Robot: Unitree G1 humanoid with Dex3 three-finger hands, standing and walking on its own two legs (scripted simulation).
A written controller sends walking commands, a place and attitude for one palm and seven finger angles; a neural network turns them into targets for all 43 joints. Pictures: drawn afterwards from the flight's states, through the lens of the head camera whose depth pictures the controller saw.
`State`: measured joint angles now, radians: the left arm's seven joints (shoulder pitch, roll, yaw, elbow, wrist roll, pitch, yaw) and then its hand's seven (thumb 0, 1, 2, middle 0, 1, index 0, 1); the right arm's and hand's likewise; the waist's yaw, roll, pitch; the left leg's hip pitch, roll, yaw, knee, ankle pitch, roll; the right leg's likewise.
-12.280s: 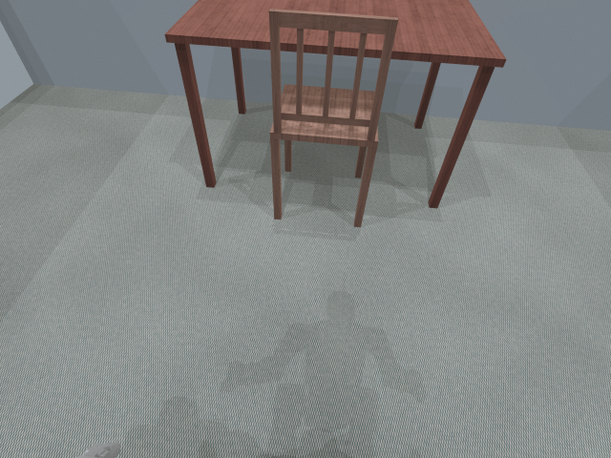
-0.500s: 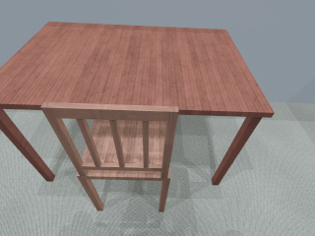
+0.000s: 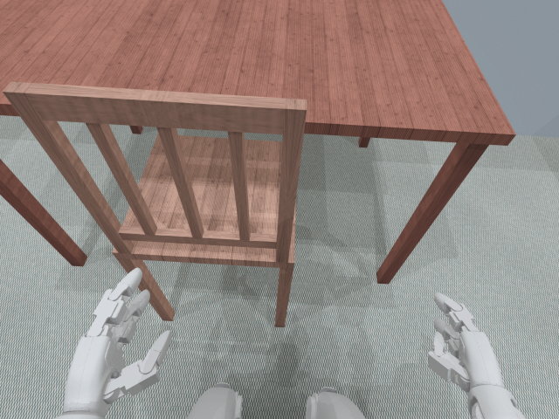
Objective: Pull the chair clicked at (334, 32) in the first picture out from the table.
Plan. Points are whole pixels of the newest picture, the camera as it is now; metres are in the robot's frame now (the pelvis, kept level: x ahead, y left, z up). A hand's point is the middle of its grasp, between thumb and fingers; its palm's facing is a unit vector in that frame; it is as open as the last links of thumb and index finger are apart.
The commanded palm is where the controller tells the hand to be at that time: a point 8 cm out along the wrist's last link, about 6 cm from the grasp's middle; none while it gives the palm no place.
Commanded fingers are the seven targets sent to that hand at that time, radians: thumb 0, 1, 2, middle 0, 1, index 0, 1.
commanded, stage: raise the hand toward the chair's back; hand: left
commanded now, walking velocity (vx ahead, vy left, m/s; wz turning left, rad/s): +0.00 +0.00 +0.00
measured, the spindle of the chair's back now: (185, 189) +0.46 +0.20 +0.02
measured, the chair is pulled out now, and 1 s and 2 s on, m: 0.00 0.00 0.00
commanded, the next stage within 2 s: aim the fingers beside a spindle in 1.62 s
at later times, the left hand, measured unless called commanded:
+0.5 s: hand (114, 320) +0.23 +0.22 +0.05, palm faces +0.09 -0.99 -0.07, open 14.1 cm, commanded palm +0.19 +0.27 +0.05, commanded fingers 0.00 -0.27 0.40 -0.08 -0.12 -0.08 -0.12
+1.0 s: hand (86, 317) +0.23 +0.26 +0.04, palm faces +0.03 -1.00 -0.04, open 16.9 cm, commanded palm +0.21 +0.31 +0.06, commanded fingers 0.00 -0.50 0.30 -0.06 -0.08 -0.06 -0.08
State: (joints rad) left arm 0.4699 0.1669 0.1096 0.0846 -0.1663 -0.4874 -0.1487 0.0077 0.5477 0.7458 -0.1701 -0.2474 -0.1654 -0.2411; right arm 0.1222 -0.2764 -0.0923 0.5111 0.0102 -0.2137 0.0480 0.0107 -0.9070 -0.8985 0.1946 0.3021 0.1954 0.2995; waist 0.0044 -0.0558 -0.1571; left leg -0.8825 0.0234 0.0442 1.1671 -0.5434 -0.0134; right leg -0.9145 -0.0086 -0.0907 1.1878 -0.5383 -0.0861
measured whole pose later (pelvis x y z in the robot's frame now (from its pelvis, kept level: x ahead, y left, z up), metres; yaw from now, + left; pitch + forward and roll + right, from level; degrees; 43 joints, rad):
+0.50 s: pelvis +0.00 +0.01 +0.00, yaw +0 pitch +18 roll +0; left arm 0.40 0.22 0.26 -0.01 -0.31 -0.38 -0.24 0.00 -0.04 0.50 -0.11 -0.16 -0.10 -0.15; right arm 0.25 -0.26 -0.05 0.61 0.03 -0.22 -0.04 0.01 -0.90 -0.90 0.20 0.30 0.20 0.30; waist -0.02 0.02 -0.13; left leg -0.94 0.01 0.00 1.17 -0.54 0.00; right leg -0.95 0.00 -0.10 1.15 -0.51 -0.06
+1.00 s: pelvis -0.01 +0.06 +0.00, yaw +0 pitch +16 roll -4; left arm 0.32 0.27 0.18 -0.02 -0.26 -0.30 -0.23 -0.01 -0.48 0.31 -0.06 -0.09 -0.06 -0.08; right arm 0.19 -0.22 0.06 0.53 0.01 -0.24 -0.04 0.01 -0.90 -0.90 0.20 0.30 0.20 0.30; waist 0.01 0.02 -0.13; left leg -0.93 -0.01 -0.01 1.18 -0.54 0.06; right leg -0.90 -0.02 -0.11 1.10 -0.48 -0.01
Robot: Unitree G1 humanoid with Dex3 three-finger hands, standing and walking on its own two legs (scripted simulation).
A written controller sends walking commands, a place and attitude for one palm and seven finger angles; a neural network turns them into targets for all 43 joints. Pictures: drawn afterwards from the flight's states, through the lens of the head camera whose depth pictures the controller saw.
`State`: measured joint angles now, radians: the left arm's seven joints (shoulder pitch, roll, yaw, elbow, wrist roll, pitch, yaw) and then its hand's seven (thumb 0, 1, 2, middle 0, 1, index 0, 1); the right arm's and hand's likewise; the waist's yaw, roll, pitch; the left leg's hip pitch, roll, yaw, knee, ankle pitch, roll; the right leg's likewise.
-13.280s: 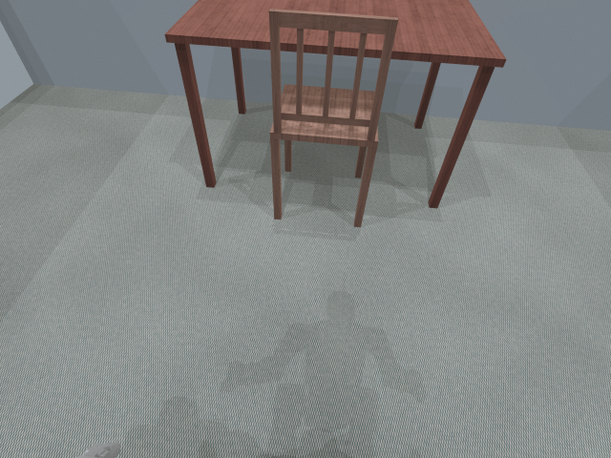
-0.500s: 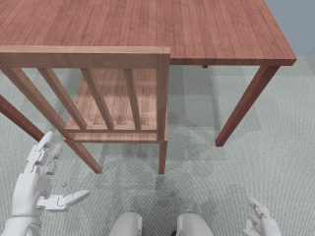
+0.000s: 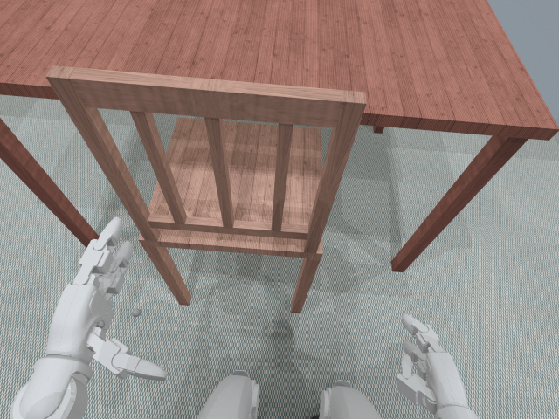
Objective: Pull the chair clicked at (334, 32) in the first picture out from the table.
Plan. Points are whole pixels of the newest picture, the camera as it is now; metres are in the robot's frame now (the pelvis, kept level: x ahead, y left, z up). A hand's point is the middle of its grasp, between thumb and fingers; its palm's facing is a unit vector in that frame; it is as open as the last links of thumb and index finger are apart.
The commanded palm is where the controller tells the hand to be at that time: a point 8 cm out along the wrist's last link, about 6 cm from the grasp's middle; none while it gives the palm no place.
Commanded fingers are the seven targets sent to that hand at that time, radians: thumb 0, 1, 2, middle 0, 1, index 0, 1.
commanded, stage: raise the hand toward the chair's back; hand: left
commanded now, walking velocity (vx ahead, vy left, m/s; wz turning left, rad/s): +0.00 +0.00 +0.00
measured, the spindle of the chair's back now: (222, 179) +0.47 +0.14 +0.01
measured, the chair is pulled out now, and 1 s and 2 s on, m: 0.00 0.00 0.00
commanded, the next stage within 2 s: aim the fingers beside a spindle in 0.62 s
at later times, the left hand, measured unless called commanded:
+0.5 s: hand (148, 291) +0.26 +0.19 +0.05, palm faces +0.06 -1.00 -0.07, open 16.9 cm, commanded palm +0.23 +0.24 +0.06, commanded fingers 0.00 -0.50 0.30 -0.06 -0.08 -0.06 -0.08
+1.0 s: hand (174, 290) +0.27 +0.16 +0.04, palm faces +0.03 -1.00 -0.05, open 16.9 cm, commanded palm +0.24 +0.21 +0.05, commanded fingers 0.00 -0.50 0.30 -0.06 -0.08 -0.06 -0.08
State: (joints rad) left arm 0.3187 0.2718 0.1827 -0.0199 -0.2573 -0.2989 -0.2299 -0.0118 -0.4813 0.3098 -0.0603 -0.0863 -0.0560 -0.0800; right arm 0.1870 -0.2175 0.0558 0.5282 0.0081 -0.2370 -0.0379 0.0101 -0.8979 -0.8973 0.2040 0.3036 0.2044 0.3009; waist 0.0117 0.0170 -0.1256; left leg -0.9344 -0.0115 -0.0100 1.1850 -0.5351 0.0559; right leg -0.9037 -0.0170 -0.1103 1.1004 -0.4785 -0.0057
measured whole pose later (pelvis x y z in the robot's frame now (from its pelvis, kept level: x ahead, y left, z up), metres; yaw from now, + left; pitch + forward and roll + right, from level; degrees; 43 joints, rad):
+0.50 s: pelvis +0.01 -0.02 +0.00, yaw +0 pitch +17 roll -3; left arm 0.29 0.28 0.24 0.01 -0.28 -0.36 -0.22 -0.01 -0.50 0.30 -0.06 -0.08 -0.06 -0.08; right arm 0.22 -0.26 0.01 0.57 0.00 -0.24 -0.02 0.01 -0.90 -0.90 0.20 0.30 0.20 0.30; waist -0.01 0.02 -0.13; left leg -0.92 0.01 -0.02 1.16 -0.54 0.02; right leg -0.90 0.00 -0.12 1.10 -0.49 -0.04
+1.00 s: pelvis +0.00 -0.04 +0.00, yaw +0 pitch +17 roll -2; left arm 0.22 0.26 0.23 0.09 -0.28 -0.34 -0.26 -0.01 -0.50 0.30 -0.06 -0.08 -0.06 -0.08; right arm 0.20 -0.26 0.01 0.58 0.01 -0.25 -0.04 0.01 -0.90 -0.90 0.20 0.30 0.20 0.30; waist -0.01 0.02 -0.13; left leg -0.94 0.02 -0.02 1.18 -0.54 0.00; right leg -0.93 0.01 -0.12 1.14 -0.50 -0.06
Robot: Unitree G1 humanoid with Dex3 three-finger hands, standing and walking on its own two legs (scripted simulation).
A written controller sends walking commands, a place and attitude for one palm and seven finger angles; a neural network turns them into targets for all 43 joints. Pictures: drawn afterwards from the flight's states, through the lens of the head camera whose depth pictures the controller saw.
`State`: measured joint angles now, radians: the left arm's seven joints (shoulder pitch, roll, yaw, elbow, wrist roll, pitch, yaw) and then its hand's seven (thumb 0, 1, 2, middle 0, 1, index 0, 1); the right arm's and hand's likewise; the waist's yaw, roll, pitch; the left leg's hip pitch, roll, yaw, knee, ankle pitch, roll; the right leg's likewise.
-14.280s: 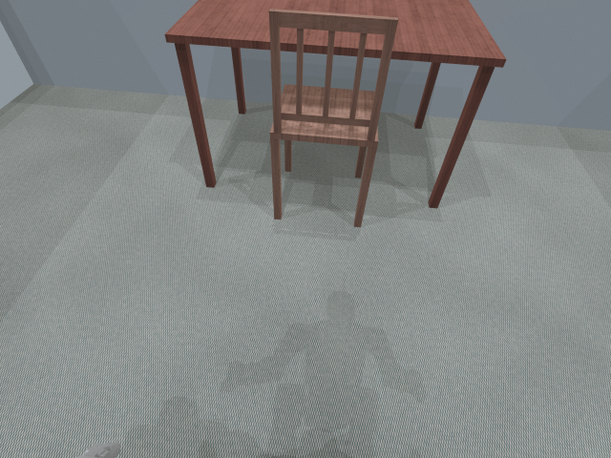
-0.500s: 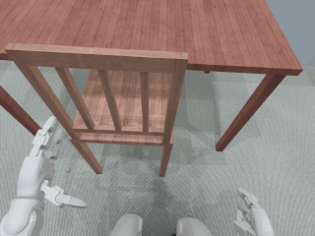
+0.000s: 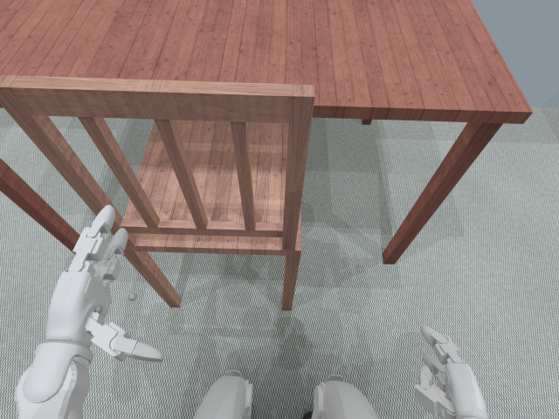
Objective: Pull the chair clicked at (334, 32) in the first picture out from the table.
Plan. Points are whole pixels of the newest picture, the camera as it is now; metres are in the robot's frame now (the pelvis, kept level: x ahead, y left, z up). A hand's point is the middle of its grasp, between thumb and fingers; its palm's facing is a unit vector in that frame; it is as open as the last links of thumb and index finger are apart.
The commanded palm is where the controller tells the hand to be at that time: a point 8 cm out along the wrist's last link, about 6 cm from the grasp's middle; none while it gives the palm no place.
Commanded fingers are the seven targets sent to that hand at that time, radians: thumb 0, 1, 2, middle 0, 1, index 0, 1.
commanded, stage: aim the fingers beside a spindle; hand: left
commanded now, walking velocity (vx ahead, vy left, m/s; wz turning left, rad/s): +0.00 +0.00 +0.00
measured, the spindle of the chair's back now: (186, 181) +0.46 +0.18 +0.02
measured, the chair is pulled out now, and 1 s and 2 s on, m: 0.00 0.00 0.00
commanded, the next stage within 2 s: none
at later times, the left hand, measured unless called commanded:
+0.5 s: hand (164, 284) +0.29 +0.18 +0.02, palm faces +0.01 -1.00 -0.05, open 16.9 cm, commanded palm +0.26 +0.23 +0.03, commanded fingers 0.00 -0.50 0.30 -0.06 -0.08 -0.06 -0.08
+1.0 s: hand (183, 271) +0.31 +0.16 +0.01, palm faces +0.01 -1.00 -0.05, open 16.9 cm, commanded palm +0.29 +0.21 +0.01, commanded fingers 0.00 -0.50 0.30 -0.06 -0.08 -0.06 -0.08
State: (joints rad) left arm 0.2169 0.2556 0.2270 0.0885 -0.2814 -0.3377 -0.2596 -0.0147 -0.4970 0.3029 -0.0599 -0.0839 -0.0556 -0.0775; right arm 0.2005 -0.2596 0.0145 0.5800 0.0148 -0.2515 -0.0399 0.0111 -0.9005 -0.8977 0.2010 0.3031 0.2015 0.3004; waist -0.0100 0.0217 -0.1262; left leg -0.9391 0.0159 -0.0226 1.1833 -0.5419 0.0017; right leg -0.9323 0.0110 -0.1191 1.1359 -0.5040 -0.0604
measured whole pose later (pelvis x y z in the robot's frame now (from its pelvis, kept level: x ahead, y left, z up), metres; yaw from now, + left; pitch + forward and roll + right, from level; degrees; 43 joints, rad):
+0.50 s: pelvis -0.01 +0.01 -0.01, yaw +0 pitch +19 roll -1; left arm 0.09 0.20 0.11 0.15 -0.18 -0.37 -0.13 -0.01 -0.50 0.30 -0.06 -0.08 -0.06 -0.08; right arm 0.19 -0.25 0.02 0.58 -0.01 -0.23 -0.02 0.01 -0.90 -0.90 0.20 0.30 0.20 0.30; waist -0.01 0.02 -0.14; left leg -1.03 0.00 0.00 1.24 -0.55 0.02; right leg -1.03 -0.01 -0.10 1.20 -0.51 -0.04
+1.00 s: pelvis -0.01 +0.01 -0.02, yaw +0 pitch +21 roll -1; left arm -0.01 0.17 0.09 0.23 -0.15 -0.40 -0.08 -0.01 -0.50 0.30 -0.06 -0.08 -0.06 -0.08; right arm 0.19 -0.25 0.01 0.60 -0.02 -0.19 -0.01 0.01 -0.90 -0.90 0.20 0.30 0.20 0.30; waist -0.01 0.02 -0.15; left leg -1.08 0.00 0.00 1.27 -0.56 0.02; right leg -1.08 -0.01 -0.10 1.24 -0.53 -0.05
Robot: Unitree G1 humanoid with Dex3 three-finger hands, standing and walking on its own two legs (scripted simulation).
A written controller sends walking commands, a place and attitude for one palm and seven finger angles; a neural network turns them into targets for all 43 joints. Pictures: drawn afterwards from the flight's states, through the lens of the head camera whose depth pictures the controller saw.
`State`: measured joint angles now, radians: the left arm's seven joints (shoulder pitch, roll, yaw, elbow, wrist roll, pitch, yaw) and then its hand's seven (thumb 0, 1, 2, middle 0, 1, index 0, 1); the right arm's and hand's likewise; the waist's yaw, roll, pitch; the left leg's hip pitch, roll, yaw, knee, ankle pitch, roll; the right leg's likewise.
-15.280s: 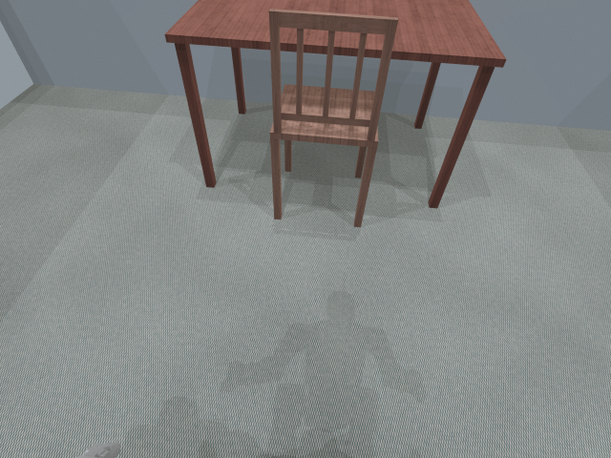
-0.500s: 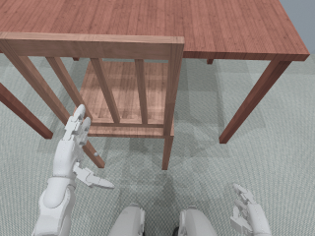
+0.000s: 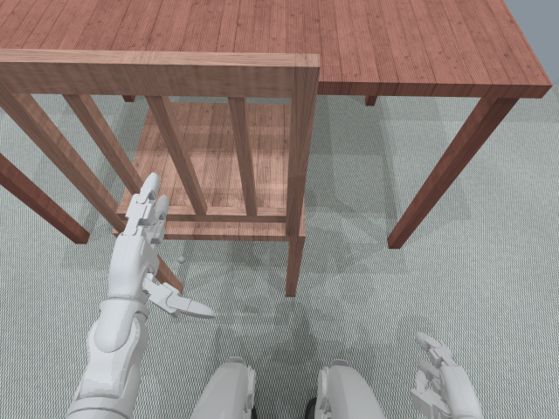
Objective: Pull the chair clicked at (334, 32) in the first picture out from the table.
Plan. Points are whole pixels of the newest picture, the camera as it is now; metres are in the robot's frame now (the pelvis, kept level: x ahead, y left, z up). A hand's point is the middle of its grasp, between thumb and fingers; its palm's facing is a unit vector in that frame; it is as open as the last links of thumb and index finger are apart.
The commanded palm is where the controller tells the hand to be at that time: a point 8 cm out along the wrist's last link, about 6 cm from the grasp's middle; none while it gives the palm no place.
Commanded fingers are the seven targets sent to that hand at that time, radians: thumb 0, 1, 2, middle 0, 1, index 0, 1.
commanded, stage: aim the fingers beside a spindle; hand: left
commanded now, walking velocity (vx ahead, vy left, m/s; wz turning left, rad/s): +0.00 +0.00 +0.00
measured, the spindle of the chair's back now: (183, 164) +0.47 +0.17 +0.04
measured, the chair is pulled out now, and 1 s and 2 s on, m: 0.00 0.00 0.00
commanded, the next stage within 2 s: none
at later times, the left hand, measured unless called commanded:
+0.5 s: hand (178, 270) +0.31 +0.16 +0.01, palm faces +0.03 -1.00 -0.04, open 16.9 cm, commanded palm +0.29 +0.21 +0.02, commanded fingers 0.00 -0.50 0.30 -0.06 -0.08 -0.06 -0.08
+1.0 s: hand (180, 256) +0.32 +0.15 +0.03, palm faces +0.00 -1.00 -0.04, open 17.0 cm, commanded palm +0.29 +0.21 +0.02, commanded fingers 0.00 -0.50 0.30 -0.06 -0.08 -0.06 -0.08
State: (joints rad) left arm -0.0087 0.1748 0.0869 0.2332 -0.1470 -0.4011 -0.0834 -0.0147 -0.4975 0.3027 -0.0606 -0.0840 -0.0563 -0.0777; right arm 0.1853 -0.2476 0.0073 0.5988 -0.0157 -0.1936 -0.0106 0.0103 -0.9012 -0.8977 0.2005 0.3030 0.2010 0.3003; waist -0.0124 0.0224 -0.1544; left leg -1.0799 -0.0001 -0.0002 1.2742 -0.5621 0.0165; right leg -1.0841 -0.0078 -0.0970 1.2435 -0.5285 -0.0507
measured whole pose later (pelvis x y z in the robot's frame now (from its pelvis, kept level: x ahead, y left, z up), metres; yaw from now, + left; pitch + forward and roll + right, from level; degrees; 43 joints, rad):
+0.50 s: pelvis +0.00 +0.00 +0.00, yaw +0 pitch +21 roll -1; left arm -0.01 0.18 0.11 0.33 -0.17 -0.43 -0.12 -0.01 -0.50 0.30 -0.06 -0.08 -0.06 -0.08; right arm 0.19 -0.25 0.01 0.60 0.00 -0.17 -0.01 0.01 -0.90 -0.90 0.20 0.30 0.20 0.30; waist -0.01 0.02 -0.16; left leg -1.09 0.00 0.00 1.29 -0.56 0.01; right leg -1.10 -0.01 -0.09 1.26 -0.53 -0.05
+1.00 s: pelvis +0.00 +0.01 -0.01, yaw +0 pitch +22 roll -2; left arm -0.05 0.17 0.08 0.28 -0.15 -0.45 -0.08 -0.01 -0.50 0.30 -0.06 -0.08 -0.05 -0.08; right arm 0.19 -0.25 0.01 0.61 -0.02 -0.17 -0.01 0.01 -0.90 -0.90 0.20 0.30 0.20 0.30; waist -0.01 0.03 -0.16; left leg -1.12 0.00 0.00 1.30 -0.57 0.03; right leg -1.12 -0.01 -0.09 1.26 -0.53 -0.04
